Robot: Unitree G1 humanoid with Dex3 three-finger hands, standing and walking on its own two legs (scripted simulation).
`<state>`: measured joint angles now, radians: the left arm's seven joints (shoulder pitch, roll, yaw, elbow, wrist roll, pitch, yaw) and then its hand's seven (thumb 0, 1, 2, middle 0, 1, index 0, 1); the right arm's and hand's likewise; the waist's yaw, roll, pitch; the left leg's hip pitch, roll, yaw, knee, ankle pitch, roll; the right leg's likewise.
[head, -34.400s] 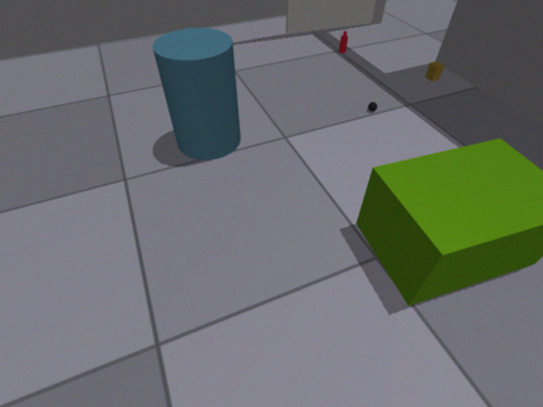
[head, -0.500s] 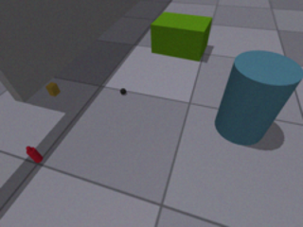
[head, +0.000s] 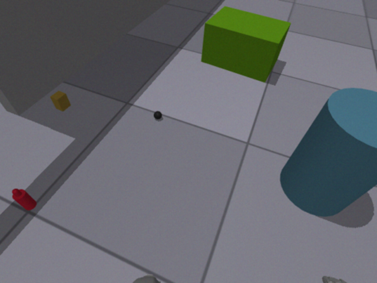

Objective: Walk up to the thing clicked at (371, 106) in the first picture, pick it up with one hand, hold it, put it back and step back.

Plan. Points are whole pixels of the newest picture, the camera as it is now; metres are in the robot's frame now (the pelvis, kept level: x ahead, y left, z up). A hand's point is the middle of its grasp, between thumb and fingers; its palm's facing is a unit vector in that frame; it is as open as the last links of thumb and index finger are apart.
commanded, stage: walk up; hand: left
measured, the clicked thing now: (157, 115) +1.31 +0.23 -0.72
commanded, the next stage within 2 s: none
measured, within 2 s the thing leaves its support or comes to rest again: neither
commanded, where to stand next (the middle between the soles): +0.91 -0.01 m, yaw -2 degrees
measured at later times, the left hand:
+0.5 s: hand (102, 200) +0.33 +0.24 -0.10, palm faces -0.03 -0.90 -0.43, open 7.4 cm
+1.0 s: hand (104, 153) +0.51 +0.29 -0.13, palm faces -0.07 -0.94 -0.33, open 7.4 cm
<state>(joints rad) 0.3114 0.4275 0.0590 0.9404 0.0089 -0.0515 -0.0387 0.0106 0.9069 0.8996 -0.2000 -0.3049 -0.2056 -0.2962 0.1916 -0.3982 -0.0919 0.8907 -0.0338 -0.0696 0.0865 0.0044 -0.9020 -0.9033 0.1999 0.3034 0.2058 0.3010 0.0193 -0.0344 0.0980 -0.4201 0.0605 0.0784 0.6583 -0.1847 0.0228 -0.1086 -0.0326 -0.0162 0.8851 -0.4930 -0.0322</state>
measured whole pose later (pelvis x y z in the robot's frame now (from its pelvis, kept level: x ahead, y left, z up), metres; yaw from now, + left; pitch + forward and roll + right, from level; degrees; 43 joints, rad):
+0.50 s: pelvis +0.24 -0.04 +0.01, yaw -2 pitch -3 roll +0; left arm 0.26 0.40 0.05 0.87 0.00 -0.10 -0.05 0.01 0.91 0.90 -0.20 -0.30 -0.20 -0.30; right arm 0.30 -0.44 -0.05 0.91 0.00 -0.04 0.05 0.01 -0.90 -0.90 0.20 0.30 0.20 0.30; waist 0.01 0.08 0.07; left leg -0.38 0.05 -0.01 1.11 -0.40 0.03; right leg -0.29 -0.05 -0.09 0.61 -0.26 -0.03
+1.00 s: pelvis +0.46 +0.01 +0.02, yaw -2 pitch -3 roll +0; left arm 0.32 0.44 0.05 0.91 0.01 -0.05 -0.05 0.01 0.91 0.90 -0.20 -0.30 -0.20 -0.30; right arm 0.27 -0.38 -0.05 0.84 0.00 -0.09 0.06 0.00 -0.90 -0.90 0.20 0.30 0.21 0.30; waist 0.00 -0.07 0.08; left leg -0.22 0.01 0.13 0.49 -0.22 0.06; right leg -0.48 -0.08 0.02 1.02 -0.30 -0.02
